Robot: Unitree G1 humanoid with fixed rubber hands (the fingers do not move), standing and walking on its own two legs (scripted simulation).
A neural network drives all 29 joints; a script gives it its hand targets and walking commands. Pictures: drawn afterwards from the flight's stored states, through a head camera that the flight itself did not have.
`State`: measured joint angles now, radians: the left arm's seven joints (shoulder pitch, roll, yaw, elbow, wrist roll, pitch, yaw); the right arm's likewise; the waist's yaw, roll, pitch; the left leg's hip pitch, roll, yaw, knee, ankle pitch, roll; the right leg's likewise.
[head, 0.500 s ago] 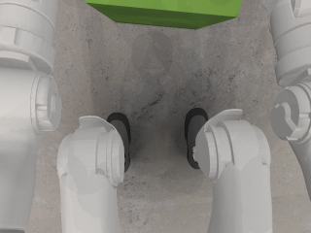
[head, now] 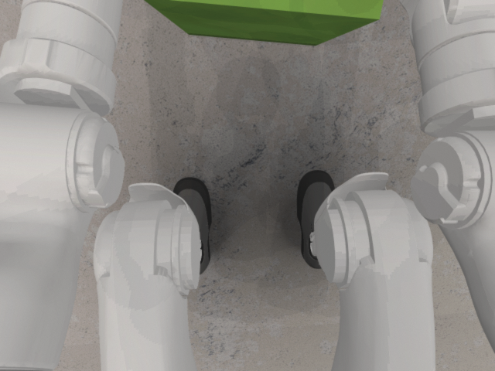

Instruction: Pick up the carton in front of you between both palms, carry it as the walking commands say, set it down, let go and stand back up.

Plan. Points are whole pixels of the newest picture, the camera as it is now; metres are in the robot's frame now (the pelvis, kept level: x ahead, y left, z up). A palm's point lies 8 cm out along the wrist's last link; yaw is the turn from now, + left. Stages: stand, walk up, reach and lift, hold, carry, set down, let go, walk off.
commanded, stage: reach and lift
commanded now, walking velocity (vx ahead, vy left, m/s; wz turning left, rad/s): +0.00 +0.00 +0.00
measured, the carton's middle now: out of the picture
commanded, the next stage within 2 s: none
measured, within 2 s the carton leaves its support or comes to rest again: leaves its support in 0.26 s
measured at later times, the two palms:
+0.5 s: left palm out of the picture +0.55 +0.13 -0.05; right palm out of the picture +0.54 -0.16 -0.05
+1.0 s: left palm out of the picture +0.50 +0.14 +0.10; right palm out of the picture +0.50 -0.16 +0.10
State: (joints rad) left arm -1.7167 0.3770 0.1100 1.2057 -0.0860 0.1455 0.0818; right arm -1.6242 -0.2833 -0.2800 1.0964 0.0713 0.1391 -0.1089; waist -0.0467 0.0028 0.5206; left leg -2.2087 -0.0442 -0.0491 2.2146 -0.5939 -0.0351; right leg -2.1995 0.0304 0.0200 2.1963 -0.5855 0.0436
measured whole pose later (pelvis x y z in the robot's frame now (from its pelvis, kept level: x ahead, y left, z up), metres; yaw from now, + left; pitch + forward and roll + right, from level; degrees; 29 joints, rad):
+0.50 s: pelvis +0.01 +0.00 +0.04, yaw +1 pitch +41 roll +0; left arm -1.32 0.14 0.33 0.83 0.08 0.36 0.09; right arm -1.25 -0.12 -0.43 0.76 -0.06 0.35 -0.11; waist -0.03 0.00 0.07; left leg -2.20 -0.07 -0.06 2.06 -0.57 -0.05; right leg -2.20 0.07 0.06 2.05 -0.57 0.06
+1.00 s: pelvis +0.01 +0.00 +0.15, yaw +1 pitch +43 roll +0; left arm -1.06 -0.01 0.46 0.62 0.24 0.45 0.01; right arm -1.04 0.02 -0.51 0.59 -0.24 0.45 -0.04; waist -0.02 0.00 -0.16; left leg -1.94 -0.05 -0.06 1.65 -0.47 -0.04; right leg -1.94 0.05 0.06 1.65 -0.47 0.05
